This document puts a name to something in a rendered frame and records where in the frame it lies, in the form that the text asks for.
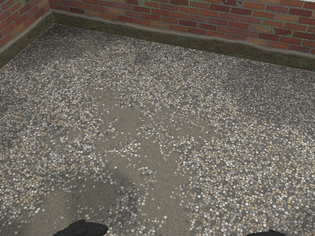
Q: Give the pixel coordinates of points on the robot left hand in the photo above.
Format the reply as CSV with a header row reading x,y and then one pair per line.
x,y
83,228

